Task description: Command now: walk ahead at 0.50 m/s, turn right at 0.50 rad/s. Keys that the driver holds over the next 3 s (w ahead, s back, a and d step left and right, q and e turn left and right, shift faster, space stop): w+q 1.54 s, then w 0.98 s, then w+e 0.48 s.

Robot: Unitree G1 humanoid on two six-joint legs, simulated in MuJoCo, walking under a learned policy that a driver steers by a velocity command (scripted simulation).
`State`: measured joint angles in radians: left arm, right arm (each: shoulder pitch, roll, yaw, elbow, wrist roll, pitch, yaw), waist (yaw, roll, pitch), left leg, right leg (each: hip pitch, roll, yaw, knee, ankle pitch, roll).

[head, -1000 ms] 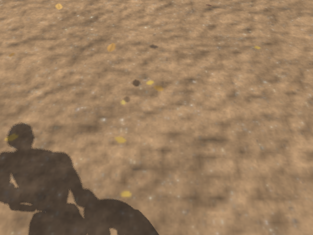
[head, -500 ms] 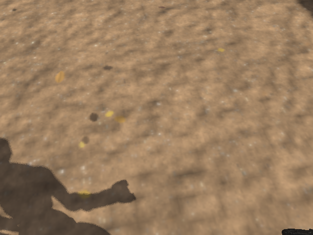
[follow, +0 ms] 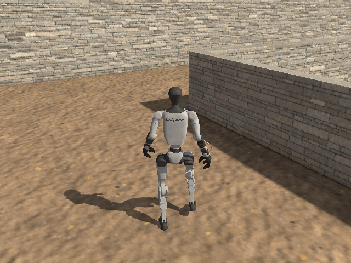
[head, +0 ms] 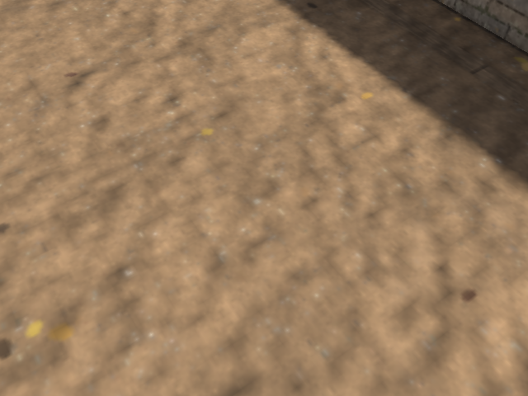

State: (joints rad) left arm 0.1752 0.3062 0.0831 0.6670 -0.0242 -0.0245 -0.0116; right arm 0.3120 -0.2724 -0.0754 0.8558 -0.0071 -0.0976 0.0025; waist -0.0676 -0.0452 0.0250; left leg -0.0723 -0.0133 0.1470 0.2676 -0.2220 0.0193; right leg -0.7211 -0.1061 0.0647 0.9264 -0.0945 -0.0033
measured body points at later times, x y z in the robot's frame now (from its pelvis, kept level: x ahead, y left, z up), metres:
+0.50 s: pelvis +0.27 -0.06 +0.00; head +0.29 -0.06 +0.45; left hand +0.29 +0.23 -0.12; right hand +0.44 -0.32 -0.11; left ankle +0.38 +0.12 -0.67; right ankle +0.23 -0.16 -0.74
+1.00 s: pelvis +0.53 +0.05 +0.00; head +0.56 +0.08 +0.45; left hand +0.62 +0.37 -0.09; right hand +0.70 -0.18 -0.11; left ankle +0.49 +0.11 -0.74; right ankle +0.73 -0.08 -0.68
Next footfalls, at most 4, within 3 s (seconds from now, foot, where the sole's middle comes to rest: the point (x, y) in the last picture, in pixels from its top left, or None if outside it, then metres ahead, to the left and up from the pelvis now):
0.18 right None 0.27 -0.16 -0.78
0.72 left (209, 376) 0.53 0.12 -0.78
1.20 right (235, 260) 0.87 0.05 -0.78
1.72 left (100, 259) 0.90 0.44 -0.78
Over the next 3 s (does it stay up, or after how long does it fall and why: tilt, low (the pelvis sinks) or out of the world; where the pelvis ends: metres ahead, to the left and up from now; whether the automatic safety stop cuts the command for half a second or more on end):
stays up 1.32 0.79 0.00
